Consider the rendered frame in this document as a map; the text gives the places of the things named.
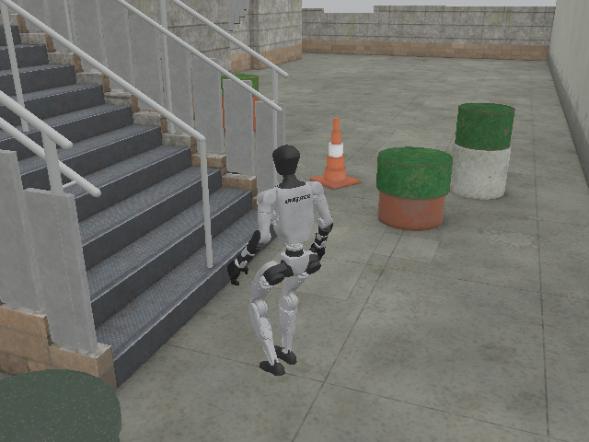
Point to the stairs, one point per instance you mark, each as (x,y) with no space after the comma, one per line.
(143,238)

